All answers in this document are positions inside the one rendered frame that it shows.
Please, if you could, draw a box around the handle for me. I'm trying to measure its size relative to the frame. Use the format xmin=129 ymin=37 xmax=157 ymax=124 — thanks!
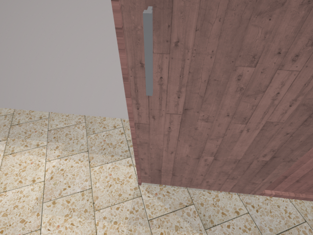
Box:
xmin=143 ymin=6 xmax=153 ymax=96

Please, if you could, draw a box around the wardrobe door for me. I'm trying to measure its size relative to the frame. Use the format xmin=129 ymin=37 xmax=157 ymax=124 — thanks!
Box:
xmin=265 ymin=148 xmax=313 ymax=195
xmin=120 ymin=0 xmax=313 ymax=195

